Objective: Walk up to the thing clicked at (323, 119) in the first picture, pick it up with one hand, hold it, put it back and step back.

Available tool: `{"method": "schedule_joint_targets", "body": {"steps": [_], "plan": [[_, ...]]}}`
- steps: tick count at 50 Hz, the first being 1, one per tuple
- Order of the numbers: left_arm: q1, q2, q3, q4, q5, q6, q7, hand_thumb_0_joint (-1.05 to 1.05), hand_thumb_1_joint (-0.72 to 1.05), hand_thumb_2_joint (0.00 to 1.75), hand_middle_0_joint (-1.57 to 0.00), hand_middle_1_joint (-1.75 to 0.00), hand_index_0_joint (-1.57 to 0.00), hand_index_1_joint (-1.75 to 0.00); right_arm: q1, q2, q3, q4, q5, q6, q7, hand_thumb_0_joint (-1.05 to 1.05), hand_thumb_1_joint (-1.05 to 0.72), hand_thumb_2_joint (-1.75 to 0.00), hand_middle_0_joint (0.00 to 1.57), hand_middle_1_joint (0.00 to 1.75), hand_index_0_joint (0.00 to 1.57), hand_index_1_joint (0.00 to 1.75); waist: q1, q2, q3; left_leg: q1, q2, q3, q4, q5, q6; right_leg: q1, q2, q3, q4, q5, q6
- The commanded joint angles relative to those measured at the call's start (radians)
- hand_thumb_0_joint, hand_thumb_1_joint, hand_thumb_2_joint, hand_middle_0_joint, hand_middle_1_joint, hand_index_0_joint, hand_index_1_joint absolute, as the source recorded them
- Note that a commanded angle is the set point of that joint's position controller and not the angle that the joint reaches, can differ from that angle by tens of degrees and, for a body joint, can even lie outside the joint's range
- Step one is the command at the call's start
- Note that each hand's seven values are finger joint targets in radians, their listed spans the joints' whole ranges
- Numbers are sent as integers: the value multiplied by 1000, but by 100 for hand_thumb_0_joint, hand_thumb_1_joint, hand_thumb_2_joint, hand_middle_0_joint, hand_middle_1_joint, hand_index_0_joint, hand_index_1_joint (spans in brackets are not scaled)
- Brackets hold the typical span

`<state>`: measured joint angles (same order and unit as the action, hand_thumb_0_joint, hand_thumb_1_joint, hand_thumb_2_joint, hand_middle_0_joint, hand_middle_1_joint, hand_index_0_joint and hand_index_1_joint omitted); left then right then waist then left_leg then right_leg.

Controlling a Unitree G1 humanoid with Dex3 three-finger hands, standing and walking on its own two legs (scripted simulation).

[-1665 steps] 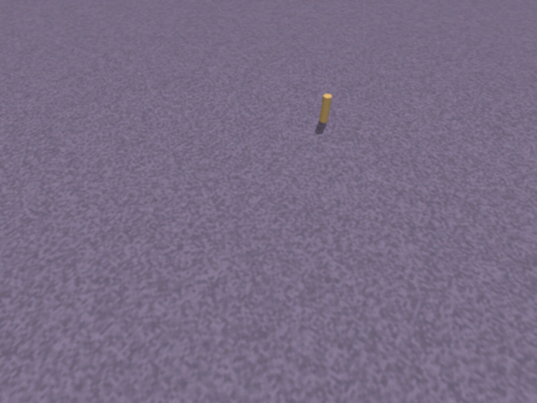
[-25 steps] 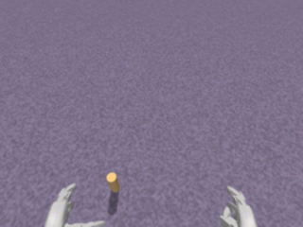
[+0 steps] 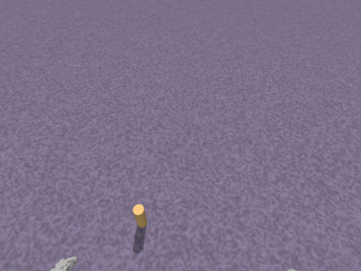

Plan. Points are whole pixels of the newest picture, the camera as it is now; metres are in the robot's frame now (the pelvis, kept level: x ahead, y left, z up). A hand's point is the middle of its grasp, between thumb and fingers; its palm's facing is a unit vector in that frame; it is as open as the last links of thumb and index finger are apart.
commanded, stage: stand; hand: left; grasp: from the side
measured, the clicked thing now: (140, 216) +0.48 +0.20 -0.66
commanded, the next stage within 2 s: step back in 1.76 s
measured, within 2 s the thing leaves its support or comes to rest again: neither
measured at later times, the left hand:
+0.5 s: hand out of the picture +0.03 +0.25 -0.13, palm faces -0.01 -0.94 -0.35, open 7.4 cm
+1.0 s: hand out of the picture +0.06 +0.24 -0.13, palm faces -0.02 -0.94 -0.34, open 7.4 cm
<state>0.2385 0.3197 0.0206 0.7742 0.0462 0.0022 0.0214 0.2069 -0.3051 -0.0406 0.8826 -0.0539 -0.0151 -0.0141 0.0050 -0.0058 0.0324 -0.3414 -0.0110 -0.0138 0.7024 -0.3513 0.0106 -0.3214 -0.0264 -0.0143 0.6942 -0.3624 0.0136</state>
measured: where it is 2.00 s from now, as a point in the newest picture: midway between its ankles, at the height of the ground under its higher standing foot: outside the picture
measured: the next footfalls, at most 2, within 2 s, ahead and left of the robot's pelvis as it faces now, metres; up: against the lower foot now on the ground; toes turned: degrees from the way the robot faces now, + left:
none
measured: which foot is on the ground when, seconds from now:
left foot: down 0.00-1.00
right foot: down 0.00-1.00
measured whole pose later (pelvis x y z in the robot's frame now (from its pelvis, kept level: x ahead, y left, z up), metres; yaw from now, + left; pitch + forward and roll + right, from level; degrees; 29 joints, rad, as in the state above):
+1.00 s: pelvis -0.01 -0.01 +0.03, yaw +0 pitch -4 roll +0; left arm 0.12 0.32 0.00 1.17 0.02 -0.02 0.01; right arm 0.13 -0.33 0.00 1.15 -0.02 -0.01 -0.01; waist 0.00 0.01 0.06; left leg -0.12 0.00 -0.02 0.34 -0.16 0.00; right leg -0.11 -0.02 -0.02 0.34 -0.17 0.01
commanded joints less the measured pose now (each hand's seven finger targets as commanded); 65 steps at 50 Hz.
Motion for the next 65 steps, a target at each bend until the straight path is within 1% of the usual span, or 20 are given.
{"method": "schedule_joint_targets", "body": {"steps": [1, 4, 7, 11, 13, 15, 17, 21, 24, 31, 34, 44, 45, 49, 52, 56, 58, 61, 63, 65], "plan": [[-69, 152, 43, -8, -10, -43, 15, 0, 90, 90, -20, -30, -20, -30, -70, -156, -34, -44, 8, -26, -5, 0, -90, -90, 20, 30, 20, 30, 8, 25, -59, 48, 84, -124, -232, 153, 47, 81, -60, 83, -183, 173, -54], [-56, 154, 37, 65, -16, -40, 15, 0, 90, 90, -20, -30, -20, -30, -72, -173, -31, 1, 12, -22, -6, 0, -90, -90, 20, 30, 20, 30, 14, 48, -44, 83, 97, -139, -290, 167, 43, 121, -62, 77, -226, 180, -45], [-68, 167, 35, 127, -21, -35, 15, 0, 90, 90, -20, -30, -20, -30, -70, -184, -28, 47, 17, -19, -8, 0, -90, -90, 20, 30, 20, 30, 9, 38, -27, 120, 100, -138, -338, 180, 30, 140, -66, 80, -264, 176, -40], [-78, 182, 29, 191, -20, -36, 15, 0, 90, 90, -20, -30, -20, -30, -77, -189, -23, 92, 24, -16, -8, 0, -90, -90, 20, 30, 20, 30, 7, 19, -32, 164, 101, -127, -362, 225, 23, 173, -79, 81, -311, 200, -35], [-89, 188, 27, 214, -21, -35, 14, 0, 90, 90, -20, -30, -20, -30, -79, -193, -21, 112, 27, -14, -9, 0, -90, -90, 20, 30, 20, 30, 5, 18, -24, 176, 100, -123, -380, 208, 18, 177, -81, 82, -332, 195, -32], [-94, 188, 23, 239, -19, -33, 14, 0, 90, 90, -20, -30, -20, -30, -81, -195, -18, 131, 27, -10, -7, 0, -90, -90, 20, 30, 20, 30, 4, 29, 1, 162, 99, -125, -406, 157, 16, 181, -83, 81, -347, 182, -27], [-100, 196, 25, 262, -20, -30, 12, 0, 90, 90, -20, -30, -20, -30, -88, -196, -19, 145, 26, -5, -7, 0, -90, -90, 20, 30, 20, 30, 4, 12, 24, 143, 99, -132, -430, 83, 15, 172, -78, 80, -360, 134, -25], [-97, 189, 20, 292, -19, -32, 8, 0, 90, 90, -20, -30, -20, -30, -101, -196, -18, 163, 30, -3, -3, 0, -90, -90, 20, 30, 20, 30, 5, 11, 28, 149, 99, -130, -437, 72, 15, 171, -81, 82, -386, 122, -22], [-110, 201, 21, 306, -19, -34, 8, 0, 90, 90, -20, -30, -20, -30, -95, -192, -15, 178, 31, -1, 0, 0, -90, -90, 20, 30, 20, 30, 2, -5, 17, 171, 96, -121, -428, 92, 13, 165, -88, 93, -403, 102, -23], [-124, 210, 21, 326, -22, -35, 7, 0, 90, 90, -20, -30, -20, -30, -104, -201, -11, 197, 32, -3, 0, 0, -90, -90, 20, 30, 20, 30, 3, 13, 5, 173, 103, -115, -430, 127, 12, 183, -95, 98, -416, 136, -26], [-126, 212, 19, 334, -22, -35, 6, 0, 90, 90, -20, -30, -20, -30, -107, -204, -8, 201, 34, -4, 1, 0, -90, -90, 20, 30, 20, 30, 2, -1, 5, 181, 104, -115, -430, 135, 11, 181, -97, 101, -420, 126, -25], [-146, 215, 18, 343, -28, -37, 4, 0, 90, 90, -20, -30, -20, -30, -114, -212, 1, 215, 37, -8, -2, 0, -90, -90, 20, 30, 20, 30, 1, 8, -23, 206, 115, -105, -427, 228, 13, 214, -104, 99, -423, 232, -27], [-153, 213, 17, 343, -29, -37, 3, 0, 90, 90, -20, -30, -20, -30, -105, -210, 3, 219, 38, -8, -1, 0, -90, -90, 20, 30, 20, 30, -2, 5, -17, 202, 114, -104, -433, 228, 8, 212, -101, 96, -424, 220, -26], [-147, 209, 17, 347, -27, -31, 1, 0, 90, 90, -20, -30, -20, -30, -113, -223, 1, 221, 37, -5, -2, 0, -90, -90, 20, 30, 20, 30, 1, 24, 6, 172, 113, -108, -452, 144, 6, 201, -92, 90, -428, 165, -24], [-149, 208, 17, 346, -27, -30, -2, 0, 90, 90, -20, -30, -20, -30, -112, -225, 1, 222, 39, -6, -2, 0, -90, -90, 20, 30, 20, 30, 2, 15, 8, 174, 116, -111, -453, 131, 7, 190, -91, 92, -428, 143, -27], [-163, 214, 19, 342, -28, -35, 0, 0, 90, 90, -20, -30, -20, -30, -118, -220, 1, 218, 38, -11, -1, 0, -90, -90, 20, 30, 20, 30, -2, 3, -35, 212, 123, -105, -437, 235, 9, 217, -105, 97, -423, 226, -29], [-163, 213, 20, 339, -30, -36, 0, 0, 90, 90, -20, -30, -20, -30, -112, -226, 0, 221, 38, -13, -3, 0, -90, -90, 20, 30, 20, 30, -4, 8, -46, 220, 123, -98, -430, 259, 10, 225, -105, 96, -425, 270, -28], [-165, 208, 18, 339, -32, -36, -2, 0, 90, 90, -20, -30, -20, -30, -122, -228, 1, 222, 39, -14, -2, 0, -90, -90, 20, 30, 20, 30, -3, 8, -43, 220, 124, -99, -434, 261, 8, 226, -104, 94, -425, 264, -26], [-174, 216, 21, 338, -32, -37, 0, 0, 90, 90, -20, -30, -20, -30, -118, -224, 0, 222, 38, -13, -3, 0, -90, -90, 20, 30, 20, 30, -3, -3, -61, 229, 129, -97, -431, 307, 8, 246, -108, 92, -418, 302, -28], [-175, 218, 23, 338, -34, -37, 0, 0, 90, 90, -20, -30, -20, -30, -114, -224, 2, 227, 39, -14, -3, 0, -90, -90, 20, 30, 20, 30, -4, -2, -53, 229, 125, -94, -433, 315, 5, 246, -107, 92, -419, 315, -26]]}}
